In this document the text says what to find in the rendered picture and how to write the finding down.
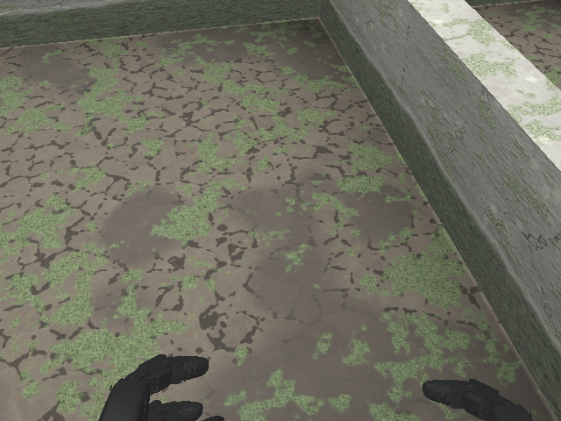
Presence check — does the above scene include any robot left hand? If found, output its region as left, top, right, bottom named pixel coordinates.
left=98, top=354, right=224, bottom=421

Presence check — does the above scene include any robot right hand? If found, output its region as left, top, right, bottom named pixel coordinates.
left=423, top=379, right=533, bottom=421

